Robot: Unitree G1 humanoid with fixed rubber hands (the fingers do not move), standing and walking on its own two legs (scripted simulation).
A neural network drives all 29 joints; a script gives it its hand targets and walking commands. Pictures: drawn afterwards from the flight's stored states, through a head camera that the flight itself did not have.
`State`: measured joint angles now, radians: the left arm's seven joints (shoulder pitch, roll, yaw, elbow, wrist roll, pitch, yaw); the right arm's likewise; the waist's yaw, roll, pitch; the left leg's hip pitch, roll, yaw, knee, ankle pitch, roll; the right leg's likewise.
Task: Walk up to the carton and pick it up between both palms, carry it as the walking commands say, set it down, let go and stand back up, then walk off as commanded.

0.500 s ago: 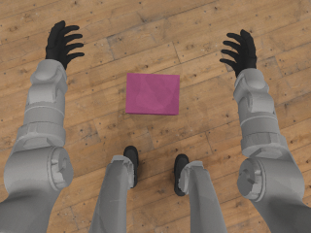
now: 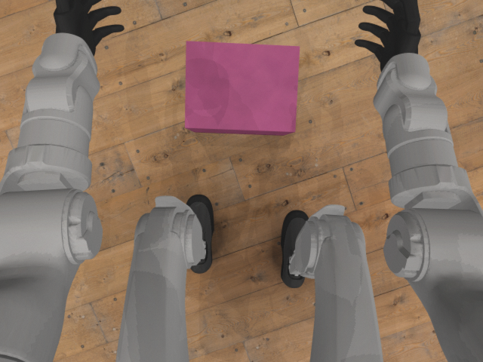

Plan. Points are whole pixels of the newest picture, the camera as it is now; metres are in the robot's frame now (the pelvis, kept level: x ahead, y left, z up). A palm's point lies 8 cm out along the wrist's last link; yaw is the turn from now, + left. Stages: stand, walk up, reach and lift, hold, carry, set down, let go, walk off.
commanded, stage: reach and lift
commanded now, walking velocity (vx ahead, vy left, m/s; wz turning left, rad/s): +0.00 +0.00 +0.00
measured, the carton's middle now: (240, 94) +0.52 +0.04 -0.41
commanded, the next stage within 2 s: none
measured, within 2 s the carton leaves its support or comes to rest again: neither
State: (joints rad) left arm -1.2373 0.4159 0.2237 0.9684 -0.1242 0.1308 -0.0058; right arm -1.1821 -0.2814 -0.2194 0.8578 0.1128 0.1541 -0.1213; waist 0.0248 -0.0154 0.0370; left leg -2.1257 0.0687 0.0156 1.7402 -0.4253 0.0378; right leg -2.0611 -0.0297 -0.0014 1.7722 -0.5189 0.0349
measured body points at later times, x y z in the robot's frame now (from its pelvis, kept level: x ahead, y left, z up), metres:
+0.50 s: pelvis -0.01 -0.01 -0.09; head +0.35 +0.03 +0.17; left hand +0.52 +0.25 -0.27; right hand +0.54 -0.16 -0.27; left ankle +0.12 +0.12 -0.45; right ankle +0.10 -0.13 -0.45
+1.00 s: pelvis -0.01 -0.01 -0.13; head +0.37 +0.02 +0.10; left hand +0.53 +0.25 -0.33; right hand +0.55 -0.16 -0.33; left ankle +0.12 +0.12 -0.45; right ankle +0.10 -0.13 -0.45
